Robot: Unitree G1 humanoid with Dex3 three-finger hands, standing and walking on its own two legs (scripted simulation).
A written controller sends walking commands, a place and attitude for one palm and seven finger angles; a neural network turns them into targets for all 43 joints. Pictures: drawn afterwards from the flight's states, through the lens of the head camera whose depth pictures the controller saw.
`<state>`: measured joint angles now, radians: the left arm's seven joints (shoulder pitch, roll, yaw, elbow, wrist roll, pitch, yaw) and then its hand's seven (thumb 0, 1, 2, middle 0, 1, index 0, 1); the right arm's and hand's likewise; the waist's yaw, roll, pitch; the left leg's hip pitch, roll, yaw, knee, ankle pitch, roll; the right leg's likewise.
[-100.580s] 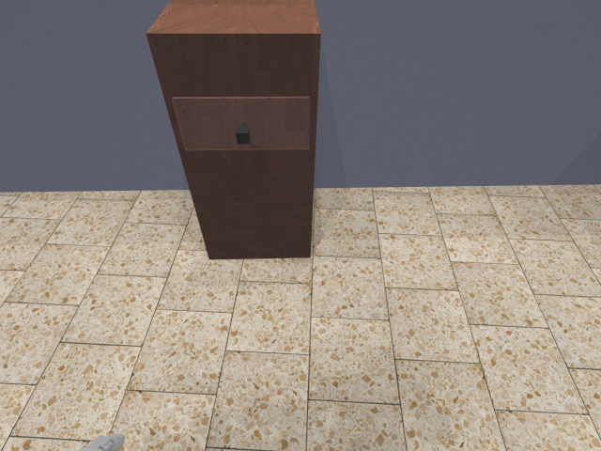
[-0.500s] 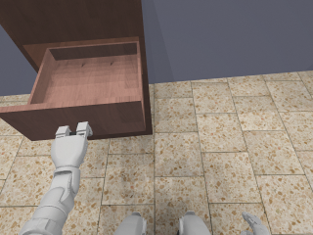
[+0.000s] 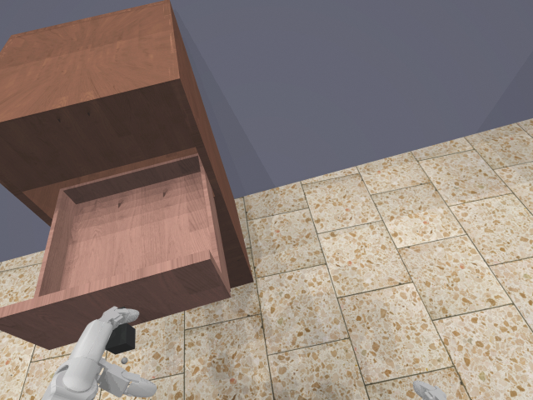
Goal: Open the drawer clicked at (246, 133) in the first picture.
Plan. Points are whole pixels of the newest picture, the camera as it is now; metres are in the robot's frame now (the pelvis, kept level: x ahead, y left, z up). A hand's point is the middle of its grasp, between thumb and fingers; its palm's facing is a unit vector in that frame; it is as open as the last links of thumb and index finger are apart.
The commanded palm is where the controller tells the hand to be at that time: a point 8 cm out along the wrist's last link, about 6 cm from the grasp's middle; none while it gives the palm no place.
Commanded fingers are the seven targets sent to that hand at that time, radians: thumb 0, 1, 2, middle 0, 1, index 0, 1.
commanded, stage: relax the arm and regain balance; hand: left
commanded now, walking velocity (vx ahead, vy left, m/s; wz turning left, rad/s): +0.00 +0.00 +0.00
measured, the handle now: (121, 328) +0.27 +0.28 -0.10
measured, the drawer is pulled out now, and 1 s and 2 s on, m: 0.30 0.30 0.30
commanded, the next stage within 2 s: stand and wait in 1.16 s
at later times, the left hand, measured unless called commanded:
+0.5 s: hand (133, 357) +0.21 +0.23 -0.06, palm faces +0.01 -0.88 -0.48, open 15.2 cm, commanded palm none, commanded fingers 0.00 -0.50 0.30 -0.15 -0.30 -0.15 -0.30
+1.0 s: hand (130, 365) +0.20 +0.23 -0.06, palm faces -0.03 -0.92 -0.39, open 16.0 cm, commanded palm none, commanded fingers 0.00 -0.50 0.30 -0.15 -0.30 -0.15 -0.30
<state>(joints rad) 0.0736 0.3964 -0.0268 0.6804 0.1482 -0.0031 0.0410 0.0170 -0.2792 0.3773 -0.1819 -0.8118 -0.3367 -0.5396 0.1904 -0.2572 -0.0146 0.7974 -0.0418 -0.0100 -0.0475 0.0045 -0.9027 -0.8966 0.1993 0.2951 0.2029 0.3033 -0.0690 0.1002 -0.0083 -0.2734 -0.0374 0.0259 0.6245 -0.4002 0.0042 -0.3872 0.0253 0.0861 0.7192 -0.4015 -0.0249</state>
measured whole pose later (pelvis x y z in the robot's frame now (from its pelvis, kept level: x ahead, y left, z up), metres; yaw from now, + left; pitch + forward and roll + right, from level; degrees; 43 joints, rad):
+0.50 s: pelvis -0.01 -0.03 +0.02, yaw +0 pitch -3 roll +1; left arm -0.07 0.39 0.03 0.93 0.03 -0.03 0.06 0.00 -0.48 0.31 -0.05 -0.44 -0.32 -0.45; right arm 0.21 -0.34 -0.02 1.06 -0.03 0.01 -0.04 0.00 -0.91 -0.90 0.20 0.29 0.20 0.30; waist -0.06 0.03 0.04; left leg -0.04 0.03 -0.04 0.36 -0.28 -0.05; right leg -0.15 0.09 0.06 0.44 -0.24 -0.07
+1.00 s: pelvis -0.05 +0.00 +0.03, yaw -1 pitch -3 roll +1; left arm -0.10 0.37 0.04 0.93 0.02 -0.05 0.03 0.00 -0.48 0.30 0.00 -0.25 -0.21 -0.32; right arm 0.24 -0.29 -0.01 1.10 -0.03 -0.01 -0.02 0.00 -0.90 -0.90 0.20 0.30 0.20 0.30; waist -0.08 -0.02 0.03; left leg -0.05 -0.02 -0.01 0.30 -0.19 0.00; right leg -0.17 0.04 0.09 0.40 -0.16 -0.02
